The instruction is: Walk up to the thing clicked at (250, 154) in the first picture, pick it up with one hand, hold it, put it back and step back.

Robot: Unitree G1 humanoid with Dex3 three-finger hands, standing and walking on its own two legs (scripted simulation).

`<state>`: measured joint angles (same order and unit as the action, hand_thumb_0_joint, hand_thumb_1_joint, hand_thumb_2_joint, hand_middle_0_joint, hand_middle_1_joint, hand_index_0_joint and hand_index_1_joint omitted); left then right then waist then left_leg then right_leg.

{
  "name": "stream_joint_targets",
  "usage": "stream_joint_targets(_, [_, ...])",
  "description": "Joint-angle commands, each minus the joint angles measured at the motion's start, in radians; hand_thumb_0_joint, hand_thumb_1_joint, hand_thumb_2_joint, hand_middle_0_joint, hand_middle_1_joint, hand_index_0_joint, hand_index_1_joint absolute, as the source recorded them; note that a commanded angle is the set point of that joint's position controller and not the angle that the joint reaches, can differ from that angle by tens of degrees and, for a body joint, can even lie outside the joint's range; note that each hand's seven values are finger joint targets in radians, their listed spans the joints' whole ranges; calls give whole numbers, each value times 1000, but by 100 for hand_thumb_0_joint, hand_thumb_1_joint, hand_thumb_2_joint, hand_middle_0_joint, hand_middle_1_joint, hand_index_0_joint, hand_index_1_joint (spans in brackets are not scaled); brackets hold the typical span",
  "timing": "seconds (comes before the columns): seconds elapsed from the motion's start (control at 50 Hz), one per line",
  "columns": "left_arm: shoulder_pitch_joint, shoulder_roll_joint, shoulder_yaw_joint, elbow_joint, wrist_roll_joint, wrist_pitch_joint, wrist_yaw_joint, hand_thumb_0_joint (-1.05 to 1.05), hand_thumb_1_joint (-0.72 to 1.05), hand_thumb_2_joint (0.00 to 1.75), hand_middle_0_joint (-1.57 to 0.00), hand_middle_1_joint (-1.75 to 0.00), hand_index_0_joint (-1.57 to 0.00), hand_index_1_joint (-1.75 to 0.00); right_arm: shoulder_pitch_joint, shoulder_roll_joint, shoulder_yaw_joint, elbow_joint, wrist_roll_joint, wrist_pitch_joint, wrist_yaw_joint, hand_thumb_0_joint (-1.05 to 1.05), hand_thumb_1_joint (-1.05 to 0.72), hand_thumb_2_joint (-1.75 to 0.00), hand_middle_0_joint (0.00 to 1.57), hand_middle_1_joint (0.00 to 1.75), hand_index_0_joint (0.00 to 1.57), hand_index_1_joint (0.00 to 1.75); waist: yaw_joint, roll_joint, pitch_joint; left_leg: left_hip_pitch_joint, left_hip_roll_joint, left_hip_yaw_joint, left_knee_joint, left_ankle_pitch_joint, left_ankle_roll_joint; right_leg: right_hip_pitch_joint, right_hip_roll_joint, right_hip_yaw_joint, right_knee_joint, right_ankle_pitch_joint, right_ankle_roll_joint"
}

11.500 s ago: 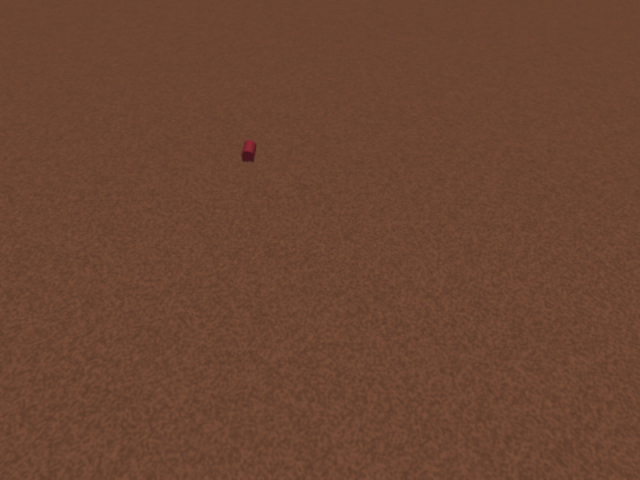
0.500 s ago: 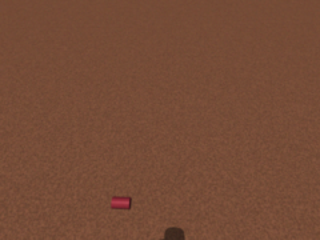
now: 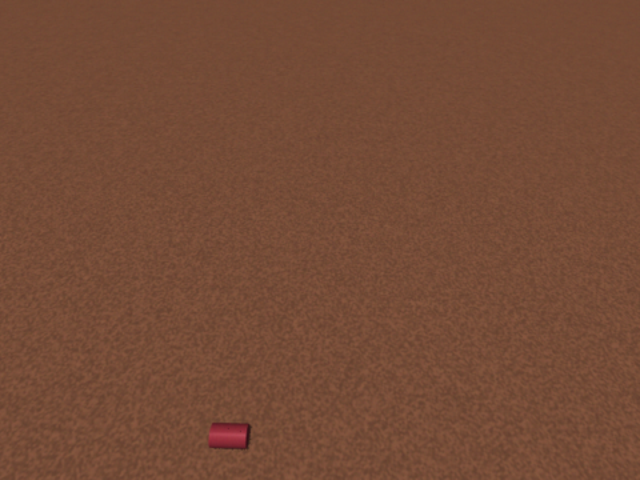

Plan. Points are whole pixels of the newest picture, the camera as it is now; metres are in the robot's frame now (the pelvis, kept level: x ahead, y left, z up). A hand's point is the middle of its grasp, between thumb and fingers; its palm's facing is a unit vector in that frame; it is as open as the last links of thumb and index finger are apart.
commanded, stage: walk up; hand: left
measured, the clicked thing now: (229, 435) +0.42 +0.24 -0.74
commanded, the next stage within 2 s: none
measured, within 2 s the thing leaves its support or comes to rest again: neither
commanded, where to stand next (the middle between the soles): +0.03 -0.01 m, yaw +2 degrees
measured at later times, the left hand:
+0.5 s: hand out of the picture +0.09 +0.25 -0.15, palm faces -0.01 -0.93 -0.37, open 7.4 cm
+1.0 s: hand out of the picture +0.09 +0.23 -0.14, palm faces -0.07 -0.91 -0.42, open 7.4 cm
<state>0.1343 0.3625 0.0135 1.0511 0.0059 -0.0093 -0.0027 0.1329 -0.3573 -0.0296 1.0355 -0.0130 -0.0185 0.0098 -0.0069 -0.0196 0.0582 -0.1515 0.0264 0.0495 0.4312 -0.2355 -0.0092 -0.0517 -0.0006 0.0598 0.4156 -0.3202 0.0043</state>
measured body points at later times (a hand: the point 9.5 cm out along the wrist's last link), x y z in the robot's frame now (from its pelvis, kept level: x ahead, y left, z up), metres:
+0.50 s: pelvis +0.00 -0.01 +0.00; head +0.00 -0.01 +0.45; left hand +0.09 +0.30 -0.12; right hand +0.08 -0.31 -0.13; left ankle +0.00 +0.13 -0.74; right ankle -0.06 -0.13 -0.74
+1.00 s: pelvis +0.01 -0.04 +0.00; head +0.02 -0.06 +0.44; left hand +0.09 +0.27 -0.11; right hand +0.03 -0.36 -0.15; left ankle +0.00 +0.12 -0.72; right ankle +0.00 -0.13 -0.74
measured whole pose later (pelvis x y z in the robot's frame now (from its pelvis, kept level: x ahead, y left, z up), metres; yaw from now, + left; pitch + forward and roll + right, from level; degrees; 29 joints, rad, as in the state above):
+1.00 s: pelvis +0.01 -0.04 +0.00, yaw -3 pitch -4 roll +1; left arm 0.19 0.36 0.04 1.01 0.03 -0.03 -0.01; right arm 0.22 -0.40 -0.05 1.03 0.00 0.03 0.01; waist -0.01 0.04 0.10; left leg -0.23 0.02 -0.05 0.70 -0.48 0.00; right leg -0.16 0.02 -0.01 0.50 -0.28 -0.04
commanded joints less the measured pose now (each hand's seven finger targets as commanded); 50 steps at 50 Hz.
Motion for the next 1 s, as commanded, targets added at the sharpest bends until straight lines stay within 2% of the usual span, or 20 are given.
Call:
stream_joint_targets(0.0, [-23, 215, 47, -57, -2, -18, 12, 0, 90, 90, -20, -30, -20, -30, -48, -214, -48, -71, 0, -23, -14, 0, -90, -90, 20, 30, 20, 30, 8, 36, -95, 125, 104, -98, -39, 301, 74, -70, -83, 38, -40, 355, -50])
stream_joint_targets(0.14, [-43, 221, 48, -63, 0, -17, 13, 0, 90, 90, -20, -30, -20, -30, -47, -210, -45, -64, -1, -18, -14, 0, -90, -90, 20, 30, 20, 30, 1, 11, -71, 91, 86, -80, -32, 245, 65, -63, -94, 64, -58, 349, -61])
stream_joint_targets(0.26, [-25, 221, 54, -63, -4, -17, 16, 0, 90, 90, -20, -30, -20, -30, -42, -209, -46, -61, 2, -17, -15, 0, -90, -90, 20, 30, 20, 30, 4, -16, -94, 130, 88, -60, 3, 322, 69, -62, -94, 59, -45, 434, -60])
stream_joint_targets(0.38, [-33, 221, 54, -68, -4, -16, 16, 0, 90, 90, -20, -30, -20, -30, -42, -207, -42, -56, 2, -15, -14, 0, -90, -90, 20, 30, 20, 30, 7, -2, -78, 129, 93, -63, -11, 297, 69, -78, -90, 61, -43, 393, -59])
stream_joint_targets(0.46, [-21, 235, 58, -64, -2, -15, 17, 0, 90, 90, -20, -30, -20, -30, -55, -203, -42, -61, 0, -11, -13, 0, -90, -90, 20, 30, 20, 30, 9, -24, -52, 109, 73, -43, 11, 235, 63, -91, -99, 88, -62, 377, -65])
stream_joint_targets(0.5, [-40, 238, 58, -75, 1, -16, 16, 0, 90, 90, -20, -30, -20, -30, -51, -199, -40, -60, -2, -10, -11, 0, -90, -90, 20, 30, 20, 30, 3, -24, -37, 89, 63, -37, 1, 177, 57, -104, -106, 105, -79, 314, -74])
stream_joint_targets(0.66, [-33, 211, 48, -64, -2, -15, 10, 0, 90, 90, -20, -30, -20, -30, -43, -220, -45, -50, 2, -19, -13, 0, -90, -90, 20, 30, 20, 30, 6, 42, -61, 128, 118, -103, -61, 227, 84, -108, -60, 58, -38, 276, -53])
stream_joint_targets(0.68, [-17, 242, 65, -89, 9, -18, -1, 0, 90, 90, -20, -30, -20, -30, 32, -268, -71, -58, 1, -24, -6, 0, -90, -90, 20, 30, 20, 30, -21, 59, -111, 207, 115, -126, -31, 36, 126, -154, -31, 33, 48, 74, -79])
stream_joint_targets(0.72, [-48, 201, 55, -102, 19, -17, -10, 0, 90, 90, -20, -30, -20, -30, 111, -314, -93, -45, -5, -27, -4, 0, -90, -90, 20, 30, 20, 30, -55, 167, -65, 273, 249, -290, -160, -159, 218, -343, 26, -46, 206, -182, -70])
stream_joint_targets(0.74, [-61, 205, 59, -116, 26, -15, -12, 0, 90, 90, -20, -30, -20, -30, 118, -328, -101, -52, -14, -30, -2, 0, -90, -90, 20, 30, 20, 30, -69, 186, -18, 251, 330, -371, -217, -157, 266, -415, -5, -30, 284, -269, -59])
stream_joint_targets(0.78, [-42, 221, 67, -131, 26, -22, -18, 0, 90, 90, -20, -30, -20, -30, 99, -344, -112, -84, -19, -35, 2, 0, -90, -90, 20, 30, 20, 30, -47, 178, 49, 145, 366, -400, -237, -132, 294, -415, -57, -5, 311, -289, -62])
stream_joint_targets(0.8, [-22, 223, 73, -127, 26, -27, -23, 0, 90, 90, -20, -30, -20, -30, 80, -329, -106, -98, -20, -35, 3, 0, -90, -90, 20, 30, 20, 30, -27, 159, 65, 78, 340, -360, -212, -83, 272, -347, -71, -5, 265, -263, -67])
stream_joint_targets(0.82, [33, 211, 74, -113, 22, -32, -25, 0, 90, 90, -20, -30, -20, -30, 32, -311, -98, -112, -18, -33, 2, 0, -90, -90, 20, 30, 20, 30, 14, 149, 52, 26, 299, -279, -156, 0, 234, -255, -71, -15, 163, -177, -68])
stream_joint_targets(0.84, [95, 194, 75, -87, 21, -39, -23, 0, 90, 90, -20, -30, -20, -30, -9, -277, -82, -125, -9, -27, 2, 0, -90, -90, 20, 30, 20, 30, 50, 130, 17, -29, 228, -177, -70, 114, 181, -124, -43, -51, 30, -46, -61])
stream_joint_targets(0.86, [149, 188, 76, -62, 23, -42, -15, 0, 90, 90, -20, -30, -20, -30, -58, -223, -62, -140, 4, -20, 2, 0, -90, -90, 20, 30, 20, 30, 84, 74, 4, -83, 146, -78, 66, 192, 114, -36, -40, -21, -98, 93, -52])
stream_joint_targets(0.88, [156, 243, 86, -51, 25, -43, -3, 0, 90, 90, -20, -30, -20, -30, -88, -150, -41, -157, 19, -10, 0, 0, -90, -90, 20, 30, 20, 30, 81, -108, -5, -158, 25, 20, 223, 85, 31, -8, -142, 159, -190, 242, -59])
stream_joint_targets(0.9, [119, 283, 89, -74, 27, -44, 9, 0, 90, 90, -20, -30, -20, -30, -91, -127, -31, -166, 20, 4, -5, 0, -90, -90, 20, 30, 20, 30, 80, -130, 18, -274, -60, -59, 268, -251, -2, 5, -271, 337, -230, 290, -116])
stream_joint_targets(0.92, [60, 307, 89, -99, 32, -42, 12, 0, 90, 90, -20, -30, -20, -30, -26, -159, -38, -142, 18, 16, -13, 0, -90, -90, 20, 30, 20, 30, 52, -71, 14, -188, -29, -157, 326, -329, 6, -106, -334, 363, -220, 180, -178])
stream_joint_targets(0.94, [1, 288, 87, -117, 32, -41, 13, 0, 90, 90, -20, -30, -20, -30, 37, -179, -44, -117, 17, 20, -12, 0, -90, -90, 20, 30, 20, 30, 17, -53, 39, -140, -11, -165, 367, -335, 14, -171, -332, 329, -205, 122, -225])
stream_joint_targets(0.98, [-50, 240, 78, -144, 18, -43, 16, 0, 90, 90, -20, -30, -20, -30, 85, -182, -44, -79, 15, 25, -14, 0, -90, -90, 20, 30, 20, 30, -1, -101, 21, -183, -1, -190, 389, -303, 13, -73, -285, 211, -172, 309, -212])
